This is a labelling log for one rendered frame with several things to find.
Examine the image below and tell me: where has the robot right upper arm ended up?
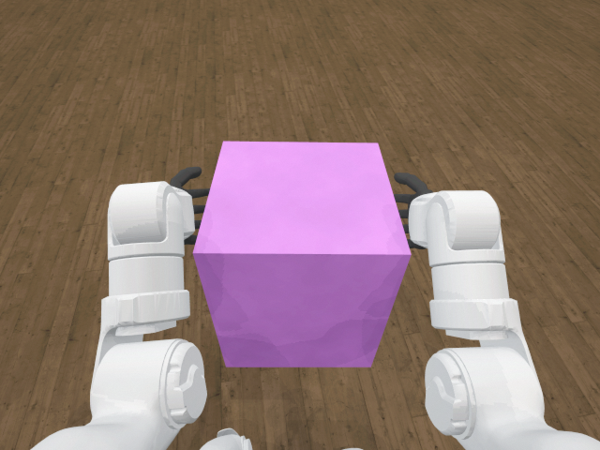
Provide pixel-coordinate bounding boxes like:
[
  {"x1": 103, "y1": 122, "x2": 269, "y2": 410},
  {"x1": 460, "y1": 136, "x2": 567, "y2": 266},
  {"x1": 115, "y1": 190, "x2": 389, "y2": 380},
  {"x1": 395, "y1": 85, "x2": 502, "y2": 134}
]
[{"x1": 425, "y1": 346, "x2": 600, "y2": 450}]

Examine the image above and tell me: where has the robot right forearm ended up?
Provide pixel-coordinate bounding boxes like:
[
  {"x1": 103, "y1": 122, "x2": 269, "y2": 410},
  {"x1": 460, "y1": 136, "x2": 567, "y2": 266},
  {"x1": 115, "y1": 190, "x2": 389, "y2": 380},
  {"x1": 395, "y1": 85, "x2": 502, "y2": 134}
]
[{"x1": 409, "y1": 190, "x2": 545, "y2": 412}]

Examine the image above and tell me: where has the robot left upper arm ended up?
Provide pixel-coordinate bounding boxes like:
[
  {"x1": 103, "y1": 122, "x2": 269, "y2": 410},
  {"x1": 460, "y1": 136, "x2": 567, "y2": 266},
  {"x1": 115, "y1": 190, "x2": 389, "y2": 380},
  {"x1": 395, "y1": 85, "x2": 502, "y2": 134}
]
[{"x1": 30, "y1": 338, "x2": 207, "y2": 450}]

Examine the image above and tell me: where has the right robot hand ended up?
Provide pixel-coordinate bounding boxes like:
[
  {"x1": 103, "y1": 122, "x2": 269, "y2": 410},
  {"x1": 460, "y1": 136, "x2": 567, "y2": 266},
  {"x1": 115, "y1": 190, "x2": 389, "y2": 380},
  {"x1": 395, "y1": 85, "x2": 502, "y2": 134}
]
[{"x1": 394, "y1": 172, "x2": 433, "y2": 249}]

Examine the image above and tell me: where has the left robot shin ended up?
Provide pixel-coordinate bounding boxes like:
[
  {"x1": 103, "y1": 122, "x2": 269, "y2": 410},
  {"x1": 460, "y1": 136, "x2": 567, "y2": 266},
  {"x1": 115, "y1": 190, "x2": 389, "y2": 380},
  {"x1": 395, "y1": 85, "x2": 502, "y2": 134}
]
[{"x1": 217, "y1": 428, "x2": 240, "y2": 437}]

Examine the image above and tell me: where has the robot left forearm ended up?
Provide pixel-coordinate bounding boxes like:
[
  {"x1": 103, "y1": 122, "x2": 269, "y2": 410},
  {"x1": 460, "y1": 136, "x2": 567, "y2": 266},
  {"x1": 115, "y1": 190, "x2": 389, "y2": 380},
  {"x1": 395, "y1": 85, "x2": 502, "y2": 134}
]
[{"x1": 90, "y1": 181, "x2": 195, "y2": 412}]

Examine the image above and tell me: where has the carton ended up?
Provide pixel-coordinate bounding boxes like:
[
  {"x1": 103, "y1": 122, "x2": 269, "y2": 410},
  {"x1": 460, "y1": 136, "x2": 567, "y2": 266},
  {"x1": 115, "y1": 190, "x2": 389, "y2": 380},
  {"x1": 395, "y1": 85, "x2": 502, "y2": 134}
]
[{"x1": 193, "y1": 142, "x2": 412, "y2": 368}]

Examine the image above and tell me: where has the left robot hand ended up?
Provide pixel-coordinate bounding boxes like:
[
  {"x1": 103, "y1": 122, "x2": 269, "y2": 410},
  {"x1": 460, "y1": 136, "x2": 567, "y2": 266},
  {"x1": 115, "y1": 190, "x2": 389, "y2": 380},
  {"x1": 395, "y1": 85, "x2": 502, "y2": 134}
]
[{"x1": 170, "y1": 167, "x2": 210, "y2": 245}]

